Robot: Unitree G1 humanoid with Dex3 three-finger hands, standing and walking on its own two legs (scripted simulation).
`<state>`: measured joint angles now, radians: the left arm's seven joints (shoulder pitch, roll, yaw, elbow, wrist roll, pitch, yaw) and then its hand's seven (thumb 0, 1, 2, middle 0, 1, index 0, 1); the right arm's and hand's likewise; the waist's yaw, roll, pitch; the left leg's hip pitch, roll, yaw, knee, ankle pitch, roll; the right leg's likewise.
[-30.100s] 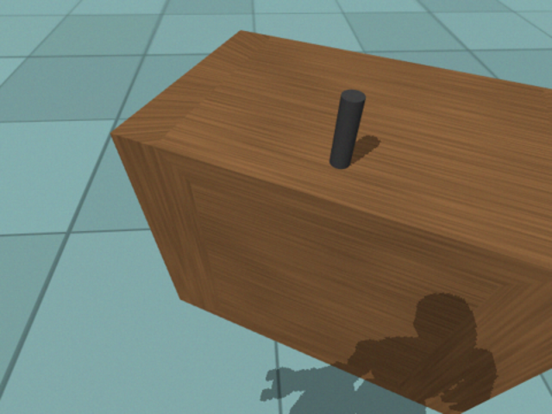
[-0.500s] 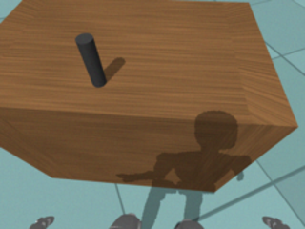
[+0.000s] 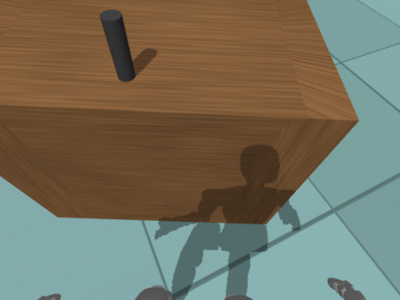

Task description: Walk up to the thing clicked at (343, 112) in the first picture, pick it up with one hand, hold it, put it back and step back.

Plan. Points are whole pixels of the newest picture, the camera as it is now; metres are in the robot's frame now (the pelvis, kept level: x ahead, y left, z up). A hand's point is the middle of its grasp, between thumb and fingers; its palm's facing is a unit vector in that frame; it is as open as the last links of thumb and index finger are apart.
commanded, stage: step back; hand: left
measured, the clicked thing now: (119, 49) +0.61 +0.20 +0.12
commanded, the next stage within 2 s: none
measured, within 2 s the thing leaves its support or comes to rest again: neither
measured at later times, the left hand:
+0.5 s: hand out of the picture -0.03 +0.27 -0.14, palm faces +0.06 -0.92 -0.39, open 7.4 cm
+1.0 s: hand out of the picture -0.24 +0.23 -0.13, palm faces +0.02 -0.90 -0.44, open 7.4 cm
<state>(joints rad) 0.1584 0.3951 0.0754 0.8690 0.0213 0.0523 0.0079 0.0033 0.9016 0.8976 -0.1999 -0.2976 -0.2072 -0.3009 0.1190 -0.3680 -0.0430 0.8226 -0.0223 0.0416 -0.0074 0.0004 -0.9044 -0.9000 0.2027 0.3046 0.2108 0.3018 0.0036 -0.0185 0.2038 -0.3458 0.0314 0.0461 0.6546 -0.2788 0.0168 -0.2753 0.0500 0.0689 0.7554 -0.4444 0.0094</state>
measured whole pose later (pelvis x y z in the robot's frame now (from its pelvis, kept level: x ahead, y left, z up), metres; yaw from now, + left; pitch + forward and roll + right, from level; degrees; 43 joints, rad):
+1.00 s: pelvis -0.30 -0.04 +0.01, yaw +2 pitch -2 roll +2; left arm 0.21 0.36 0.07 0.85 0.05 0.04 0.01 0.00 0.90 0.90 -0.20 -0.30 -0.21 -0.30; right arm 0.17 -0.41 -0.05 0.85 -0.01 0.06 -0.02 0.00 -0.91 -0.90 0.20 0.30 0.21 0.30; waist 0.03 0.02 0.15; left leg -0.46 -0.10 -0.12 1.07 -0.49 -0.01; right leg -0.31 -0.02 0.02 0.64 -0.30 -0.02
